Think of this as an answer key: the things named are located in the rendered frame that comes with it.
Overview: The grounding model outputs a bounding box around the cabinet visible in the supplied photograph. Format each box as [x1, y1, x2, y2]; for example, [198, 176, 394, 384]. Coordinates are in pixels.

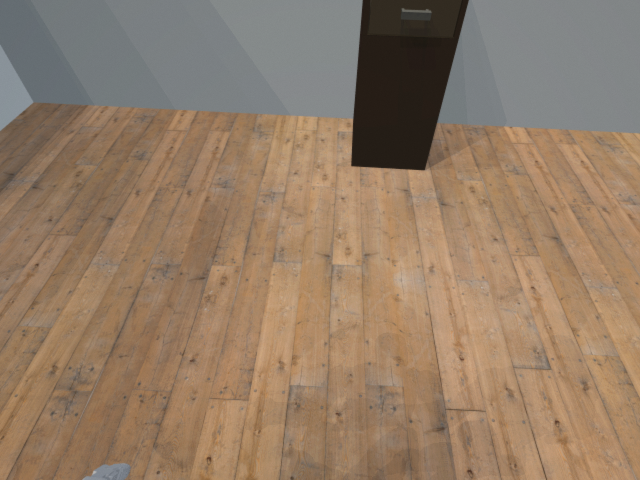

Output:
[351, 0, 469, 170]

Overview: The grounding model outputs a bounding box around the handle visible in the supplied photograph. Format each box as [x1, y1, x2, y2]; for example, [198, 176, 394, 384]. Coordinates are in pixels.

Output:
[401, 8, 432, 21]

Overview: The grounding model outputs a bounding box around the drawer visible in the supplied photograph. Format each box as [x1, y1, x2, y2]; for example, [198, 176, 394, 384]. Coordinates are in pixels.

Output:
[368, 0, 462, 37]

